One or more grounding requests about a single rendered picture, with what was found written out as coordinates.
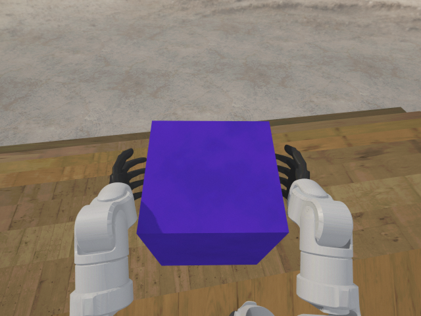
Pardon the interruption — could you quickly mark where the left robot hand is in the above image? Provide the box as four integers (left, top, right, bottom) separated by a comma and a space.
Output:
109, 148, 147, 200

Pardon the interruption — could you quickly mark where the carton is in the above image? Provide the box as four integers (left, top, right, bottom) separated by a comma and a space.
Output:
136, 120, 289, 266

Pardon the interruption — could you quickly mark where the robot right shin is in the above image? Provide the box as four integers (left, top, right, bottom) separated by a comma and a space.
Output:
240, 301, 257, 309

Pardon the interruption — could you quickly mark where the right robot forearm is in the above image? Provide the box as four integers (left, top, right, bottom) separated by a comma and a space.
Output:
287, 178, 361, 316

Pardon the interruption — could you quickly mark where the left robot forearm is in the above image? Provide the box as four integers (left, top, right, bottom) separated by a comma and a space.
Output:
70, 182, 137, 316

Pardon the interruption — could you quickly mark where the right robot hand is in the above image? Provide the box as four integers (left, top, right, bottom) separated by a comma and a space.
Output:
275, 145, 310, 199

